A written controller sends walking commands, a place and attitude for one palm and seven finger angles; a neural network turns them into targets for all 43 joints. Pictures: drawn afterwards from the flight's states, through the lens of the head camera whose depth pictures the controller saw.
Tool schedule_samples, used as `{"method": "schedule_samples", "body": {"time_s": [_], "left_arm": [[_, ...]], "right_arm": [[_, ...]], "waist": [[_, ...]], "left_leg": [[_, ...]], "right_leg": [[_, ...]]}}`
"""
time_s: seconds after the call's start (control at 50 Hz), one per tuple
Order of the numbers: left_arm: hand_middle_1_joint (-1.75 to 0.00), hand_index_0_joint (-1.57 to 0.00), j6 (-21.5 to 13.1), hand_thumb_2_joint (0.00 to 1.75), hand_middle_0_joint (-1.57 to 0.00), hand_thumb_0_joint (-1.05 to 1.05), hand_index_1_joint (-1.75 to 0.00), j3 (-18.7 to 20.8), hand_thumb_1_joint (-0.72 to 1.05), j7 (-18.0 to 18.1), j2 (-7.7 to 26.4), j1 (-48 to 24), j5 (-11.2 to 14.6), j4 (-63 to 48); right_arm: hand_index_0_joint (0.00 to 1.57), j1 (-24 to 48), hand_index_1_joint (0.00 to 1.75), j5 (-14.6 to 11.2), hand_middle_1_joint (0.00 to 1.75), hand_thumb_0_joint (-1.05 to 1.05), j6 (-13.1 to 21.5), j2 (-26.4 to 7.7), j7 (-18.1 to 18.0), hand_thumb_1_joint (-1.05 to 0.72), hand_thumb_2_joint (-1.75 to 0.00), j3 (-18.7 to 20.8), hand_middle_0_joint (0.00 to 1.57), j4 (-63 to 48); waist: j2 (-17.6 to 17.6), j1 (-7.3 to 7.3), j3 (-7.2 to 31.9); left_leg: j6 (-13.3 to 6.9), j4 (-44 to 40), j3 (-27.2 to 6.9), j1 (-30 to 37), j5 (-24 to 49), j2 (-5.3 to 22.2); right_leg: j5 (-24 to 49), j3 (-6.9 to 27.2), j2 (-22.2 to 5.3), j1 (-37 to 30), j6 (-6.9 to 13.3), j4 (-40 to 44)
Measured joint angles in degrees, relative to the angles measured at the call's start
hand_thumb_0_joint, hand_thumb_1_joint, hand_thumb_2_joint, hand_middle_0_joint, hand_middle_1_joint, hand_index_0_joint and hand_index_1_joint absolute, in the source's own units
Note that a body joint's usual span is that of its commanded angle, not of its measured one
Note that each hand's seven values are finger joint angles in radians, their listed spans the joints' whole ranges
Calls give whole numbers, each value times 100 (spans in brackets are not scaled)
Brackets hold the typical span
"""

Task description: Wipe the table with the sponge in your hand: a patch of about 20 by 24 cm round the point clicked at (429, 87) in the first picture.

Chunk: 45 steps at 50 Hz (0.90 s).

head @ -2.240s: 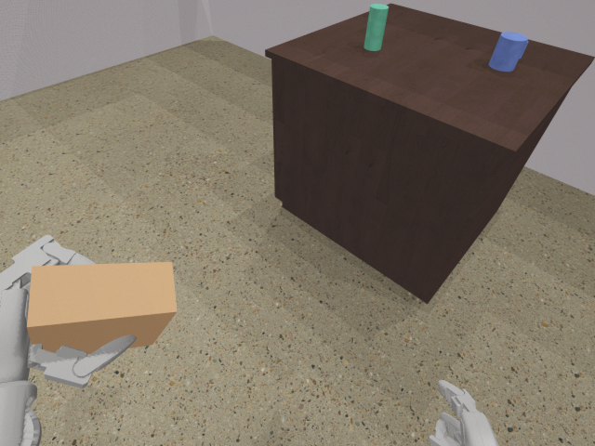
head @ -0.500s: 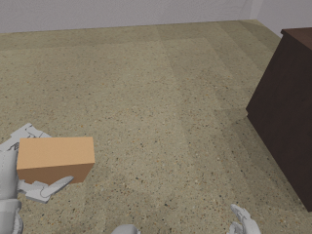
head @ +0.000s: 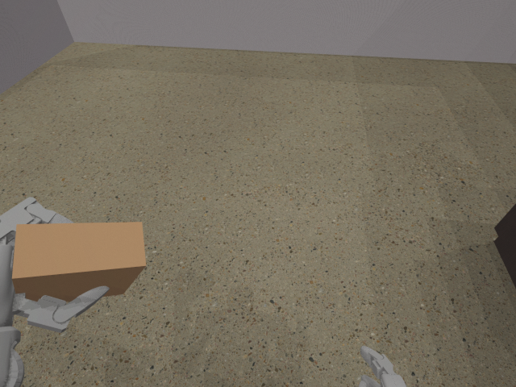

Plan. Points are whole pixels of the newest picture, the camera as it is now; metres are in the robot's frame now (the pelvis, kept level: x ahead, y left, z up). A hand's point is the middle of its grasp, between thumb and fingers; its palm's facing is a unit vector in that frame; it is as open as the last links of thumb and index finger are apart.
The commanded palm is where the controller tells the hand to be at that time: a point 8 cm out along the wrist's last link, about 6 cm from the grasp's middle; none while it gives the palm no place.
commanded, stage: walk around to get in front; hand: left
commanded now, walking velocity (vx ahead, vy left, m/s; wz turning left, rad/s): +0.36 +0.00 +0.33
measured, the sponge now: (97, 264) +0.22 +0.22 +0.15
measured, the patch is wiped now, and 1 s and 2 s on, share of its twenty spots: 0.00 0.00 0.00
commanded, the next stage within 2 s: none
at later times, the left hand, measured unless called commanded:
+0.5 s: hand (72, 202) +0.30 +0.28 +0.17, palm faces +0.53 -0.74 -0.42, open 9.7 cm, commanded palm +0.23 +0.31 +0.18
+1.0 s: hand (110, 149) +0.41 +0.27 +0.17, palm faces +0.55 -0.70 -0.45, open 9.7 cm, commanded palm +0.34 +0.31 +0.18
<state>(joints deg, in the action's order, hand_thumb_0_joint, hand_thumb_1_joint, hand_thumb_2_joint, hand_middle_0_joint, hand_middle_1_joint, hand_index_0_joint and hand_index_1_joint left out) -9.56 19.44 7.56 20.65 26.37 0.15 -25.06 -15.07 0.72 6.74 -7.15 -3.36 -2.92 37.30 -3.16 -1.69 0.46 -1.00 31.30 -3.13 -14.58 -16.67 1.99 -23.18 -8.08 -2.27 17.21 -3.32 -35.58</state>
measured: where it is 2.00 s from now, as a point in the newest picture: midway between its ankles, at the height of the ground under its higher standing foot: (263, 314)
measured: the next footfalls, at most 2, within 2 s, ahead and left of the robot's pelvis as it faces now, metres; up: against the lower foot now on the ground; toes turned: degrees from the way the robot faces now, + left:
right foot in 0.02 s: +0.07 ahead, -0.12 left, +0.00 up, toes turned -7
left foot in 0.36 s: +0.16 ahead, +0.15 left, +0.00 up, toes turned +17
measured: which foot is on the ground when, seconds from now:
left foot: down 0.00-0.02, up 0.04-0.34, down 0.36-0.66, up 0.68-1.00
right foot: up 0.00-0.00, down 0.02-0.36, up 0.38-0.64, down 0.66-1.00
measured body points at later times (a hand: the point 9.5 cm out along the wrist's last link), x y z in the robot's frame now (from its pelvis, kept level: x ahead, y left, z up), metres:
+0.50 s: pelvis +0.11 +0.01 -0.01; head +0.13 +0.02 +0.44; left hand +0.27 +0.32 +0.19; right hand +0.31 -0.19 -0.09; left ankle +0.12 +0.14 -0.74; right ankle +0.09 -0.11 -0.67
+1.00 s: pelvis +0.26 +0.00 +0.00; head +0.29 +0.01 +0.45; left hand +0.37 +0.31 +0.20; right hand +0.47 -0.23 -0.09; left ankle +0.31 +0.14 -0.71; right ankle +0.23 -0.11 -0.74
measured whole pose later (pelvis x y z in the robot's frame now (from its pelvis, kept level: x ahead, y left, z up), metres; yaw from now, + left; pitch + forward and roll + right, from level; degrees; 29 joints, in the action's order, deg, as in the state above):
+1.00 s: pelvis +0.26 +0.00 +0.00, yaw +14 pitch +0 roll +1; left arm -12.3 20.3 9.5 21.7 29.8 0.5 -34.0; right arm -12.2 0.3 3.2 -15.7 -3.6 3.4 34.0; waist 2.0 -0.5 -5.2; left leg 0.4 38.4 10.3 -25.8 -15.8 5.1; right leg -21.1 -13.4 -7.3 9.0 -0.4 -31.1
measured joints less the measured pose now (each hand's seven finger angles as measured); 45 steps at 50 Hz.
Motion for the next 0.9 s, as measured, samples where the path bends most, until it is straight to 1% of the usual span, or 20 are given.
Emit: {"method": "schedule_samples", "body": {"time_s": [0.02, 0.06, 0.1, 0.14, 0.18, 0.22, 0.32, 0.36, 0.38, 0.42, 0.48, 0.52, 0.56, 0.66, 0.68, 0.72, 0.76, 0.8, 0.84, 0.9], "left_arm": [[-133, -78, 40, 98, -80, 0, -133, 5, -45, -1, 51, -65, -17, 17], [-133, -78, 102, 98, -80, 0, -133, -100, -45, -21, -22, -293, -39, 83], [-132, -78, 91, 98, -80, 0, -133, -231, -45, -35, -185, -345, -30, 139], [-132, -78, 32, 98, -80, 0, -133, -287, -45, -56, -278, -165, -19, 94], [-132, -78, -34, 98, -80, 0, -133, -282, -45, -69, -237, 48, -14, -7], [-132, -78, -78, 98, -80, 0, -133, -221, -45, -47, -113, 198, -5, -137], [-132, -78, -121, 98, -80, 0, -133, 33, -45, 167, 98, 294, 50, -566], [-132, -78, -169, 98, -80, 0, -133, 157, -45, 269, 105, 266, 66, -749], [-132, -78, -215, 98, -80, 0, -133, 215, -45, 311, 121, 156, 74, -753], [-132, -78, -283, 98, -80, 0, -133, 252, -45, 311, 179, -198, 45, -477], [-132, -78, -148, 98, -80, 0, -133, 236, -45, 209, 177, -400, 14, -207], [-132, -78, -114, 98, -80, 0, -133, 200, -45, 163, 120, -268, 17, -329], [-132, -78, -184, 98, -80, 0, -133, 147, -45, 121, 71, -28, 42, -527], [-132, -78, -333, 98, -80, 0, -133, 159, -45, 40, 231, 247, 63, -594], [-132, -78, -321, 99, -80, 0, -133, 177, -45, 36, 277, 180, 43, -526], [-132, -78, -263, 99, -80, 0, -133, 90, -45, 8, 160, -80, 23, -268], [-132, -78, -217, 99, -80, 0, -133, 13, -45, -21, -53, -205, 54, 22], [-132, -78, -165, 99, -80, 0, -133, -30, -45, -37, -209, -176, 49, 178], [-132, -78, -137, 99, -80, 0, -133, -68, -45, -25, -259, -78, 22, 166], [-132, -78, -148, 99, -80, 0, -133, -80, -45, 26, -169, 101, 2, -133]], "right_arm": [[21, 19, 30, 3, 30, 1, -21, -13, 0, -90, -89, -1, 21, -27], [21, 182, 30, 16, 30, 1, -90, -155, 12, -90, -89, 60, 21, 60], [21, 320, 30, 42, 30, 1, -174, -355, 46, -90, -89, 144, 21, 195], [21, 382, 30, 34, 30, 1, -262, -519, 42, -90, -89, 227, 21, 213], [21, 391, 30, 18, 30, 1, -315, -627, -7, -90, -89, 317, 21, 148], [20, 359, 30, 8, 30, 1, -335, -698, -54, -90, -89, 408, 21, 29], [20, 218, 30, -13, 30, 1, -293, -830, -113, -91, -90, 575, 20, -288], [20, 204, 30, -26, 30, 1, -262, -895, -140, -91, -90, 597, 20, -448], [20, 282, 30, -38, 30, 1, -238, -860, -152, -91, -90, 634, 20, -471], [20, 483, 30, -74, 30, 1, -227, -629, -123, -91, -90, 629, 20, -361], [20, 590, 30, -113, 30, 1, -211, -283, -14, -91, -90, 447, 20, -262], [20, 547, 30, -112, 30, 1, -127, -96, 49, -91, -90, 313, 20, -258], [20, 442, 30, -97, 30, 1, -30, 36, 92, -91, -90, 200, 20, -263], [20, 144, 30, -61, 30, 1, -12, 140, 57, -90, -89, 45, 21, -216], [21, 116, 30, -69, 30, 1, -55, 111, 43, -90, -89, 48, 21, -194], [21, 214, 30, -64, 30, 1, -176, -73, 32, -90, -89, 96, 21, 23], [21, 332, 30, -59, 30, 1, -288, -288, 50, -90, -89, 164, 21, 247], [21, 396, 30, -70, 30, 1, -381, -472, 43, -90, -89, 243, 21, 324], [20, 420, 30, -67, 30, 2, -420, -610, 30, -90, -89, 335, 21, 278], [20, 397, 30, -51, 30, 2, -416, -747, 16, -91, -89, 465, 21, 71]], "waist": [[36, 3, 19], [22, -32, -91], [25, -47, -178], [67, 3, -203], [155, 89, -238], [283, 126, -282], [525, 42, -376], [485, -4, -363], [482, 19, -408], [588, 66, -493], [543, 192, -404], [456, 216, -366], [340, 195, -344], [54, 71, -287], [15, 48, -267], [-94, -6, -306], [-119, -28, -338], [-100, 24, -357], [-17, 98, -398], [207, 163, -489]], "left_leg": [[-42, 343, 28, -194, -281, -16], [-26, 1713, 58, -729, -863, -62], [60, 3017, 162, -1195, -811, -106], [168, 3621, 346, -1502, -565, -30], [229, 3473, 532, -1621, -374, 90], [223, 2727, 749, -1535, -254, 200], [134, 625, 1259, -850, -74, 207], [13, -56, 1337, -429, 268, 159], [-43, 48, 1319, -457, 708, 173], [-39, 508, 1302, -518, 398, 148], [13, 462, 1163, -438, 99, 198], [84, 255, 1101, -317, 144, 265], [153, 66, 1056, -177, 165, 338], [301, 332, 854, -56, -213, 498], [188, 750, 822, -199, -472, 534], [102, 2211, 574, -691, -965, 416], [144, 3501, 489, -1162, -817, 247], [209, 4121, 559, -1530, -574, 210], [243, 4055, 685, -1764, -388, 246], [217, 2866, 958, -1746, -197, 353]], "right_leg": [[37, 11, 3, -167, 142, 391], [781, -64, -74, -64, 415, 221], [646, -125, -185, -130, 473, 77], [552, -166, -273, -301, 434, 240], [587, -239, -365, -496, 371, 486], [591, -300, -461, -642, 346, 651], [266, -364, -649, -816, 207, 487], [-81, -302, -674, -659, 154, -130], [-303, -162, -670, -451, 154, -773], [-680, 288, -533, 67, 183, -2167], [-581, 409, -367, 790, 148, -3132], [-305, 309, -391, 1044, 124, -2813], [-53, 174, -417, 1066, 101, -2063], [387, -183, -278, 388, 74, -137], [733, -230, -255, 318, 253, -17], [658, -326, -285, 337, 487, -374], [431, -355, -318, 174, 532, -371], [430, -407, -334, -66, 472, -111], [486, -472, -352, -298, 463, 190], [518, -534, -407, -570, 444, 529]]}}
